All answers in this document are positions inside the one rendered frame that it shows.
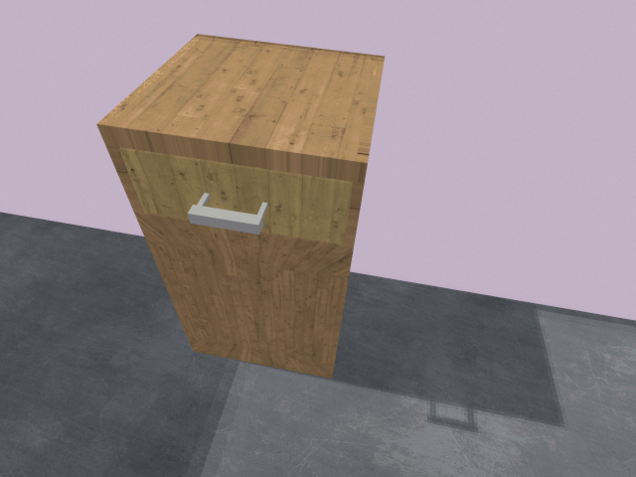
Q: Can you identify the drawer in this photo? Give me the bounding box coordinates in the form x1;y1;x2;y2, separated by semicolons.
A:
119;147;353;244

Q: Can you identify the handle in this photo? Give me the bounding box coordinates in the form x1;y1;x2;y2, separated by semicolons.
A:
188;193;268;235

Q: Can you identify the cabinet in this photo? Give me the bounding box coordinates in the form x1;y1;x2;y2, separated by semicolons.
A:
97;34;385;379

